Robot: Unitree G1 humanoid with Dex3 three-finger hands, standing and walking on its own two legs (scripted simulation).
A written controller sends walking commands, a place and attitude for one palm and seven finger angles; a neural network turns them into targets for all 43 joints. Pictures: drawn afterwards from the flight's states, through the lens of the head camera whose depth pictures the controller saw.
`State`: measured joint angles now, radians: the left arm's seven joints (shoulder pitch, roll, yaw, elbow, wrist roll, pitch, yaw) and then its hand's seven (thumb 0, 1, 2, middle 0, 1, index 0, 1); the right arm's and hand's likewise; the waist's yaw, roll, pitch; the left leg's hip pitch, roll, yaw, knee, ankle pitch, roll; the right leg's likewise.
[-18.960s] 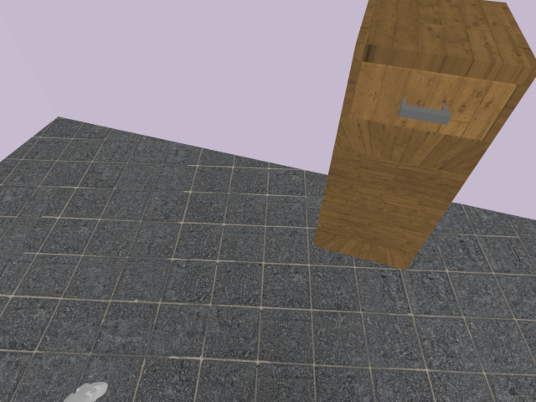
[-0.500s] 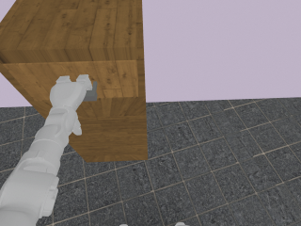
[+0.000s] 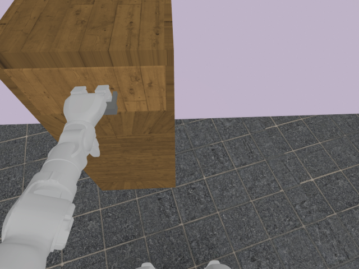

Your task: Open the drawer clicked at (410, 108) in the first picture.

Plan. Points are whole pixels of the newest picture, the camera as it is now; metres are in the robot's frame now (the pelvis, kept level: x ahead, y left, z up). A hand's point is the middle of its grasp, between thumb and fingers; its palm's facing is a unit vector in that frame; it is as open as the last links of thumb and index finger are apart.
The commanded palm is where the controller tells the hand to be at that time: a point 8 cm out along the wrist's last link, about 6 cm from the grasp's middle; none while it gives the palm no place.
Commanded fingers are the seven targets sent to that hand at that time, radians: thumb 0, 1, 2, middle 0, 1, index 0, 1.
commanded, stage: close the thumb around the handle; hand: left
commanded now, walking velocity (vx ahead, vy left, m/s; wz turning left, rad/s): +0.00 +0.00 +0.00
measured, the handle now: (93, 102) +0.51 +0.21 +0.04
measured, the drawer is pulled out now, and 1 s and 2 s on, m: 0.00 0.00 0.11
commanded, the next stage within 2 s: pull the drawer open in 0.78 s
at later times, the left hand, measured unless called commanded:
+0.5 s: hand (96, 121) +0.46 +0.20 +0.02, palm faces -0.06 -0.03 -1.00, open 9.0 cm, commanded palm +0.44 +0.20 +0.07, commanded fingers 0.00 0.73 0.83 -0.39 -1.33 -0.39 -1.33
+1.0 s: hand (96, 123) +0.46 +0.20 +0.02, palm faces -0.05 -0.04 -1.00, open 5.6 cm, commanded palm +0.42 +0.20 +0.07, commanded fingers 0.00 0.90 0.90 -0.40 -1.35 -0.40 -1.35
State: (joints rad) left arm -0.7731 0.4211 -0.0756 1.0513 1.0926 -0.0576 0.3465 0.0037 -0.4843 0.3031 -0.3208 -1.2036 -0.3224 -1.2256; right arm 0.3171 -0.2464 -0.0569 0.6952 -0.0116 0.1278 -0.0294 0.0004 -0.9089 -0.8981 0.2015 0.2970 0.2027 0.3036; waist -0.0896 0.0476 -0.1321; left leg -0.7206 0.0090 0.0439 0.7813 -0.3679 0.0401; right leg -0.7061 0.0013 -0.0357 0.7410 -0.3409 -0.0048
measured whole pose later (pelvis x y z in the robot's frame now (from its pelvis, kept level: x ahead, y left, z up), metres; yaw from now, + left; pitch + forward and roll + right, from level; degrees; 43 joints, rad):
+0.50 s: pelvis +0.01 -0.01 +0.00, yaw +0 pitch +17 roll -1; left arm -0.71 0.40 -0.06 1.00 1.08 -0.05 0.35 0.00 0.21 0.60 -0.37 -1.27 -0.37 -1.27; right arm 0.31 -0.24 -0.07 0.71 -0.02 0.14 -0.03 0.00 -0.91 -0.90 0.20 0.30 0.20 0.30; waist -0.07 0.06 -0.13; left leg -0.68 0.01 0.04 0.75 -0.38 0.03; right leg -0.67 0.01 -0.04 0.72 -0.35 -0.01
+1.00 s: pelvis +0.02 -0.01 +0.01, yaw +0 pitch +17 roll -1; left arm -0.61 0.40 -0.03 0.89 1.08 -0.07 0.35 0.00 0.72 0.79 -0.35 -1.35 -0.42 -1.34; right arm 0.28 -0.25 -0.08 0.70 -0.02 0.15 -0.02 0.00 -0.91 -0.90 0.20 0.30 0.20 0.30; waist -0.06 0.06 -0.14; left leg -0.64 0.02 0.05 0.73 -0.38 0.02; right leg -0.64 0.02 -0.03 0.71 -0.36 -0.02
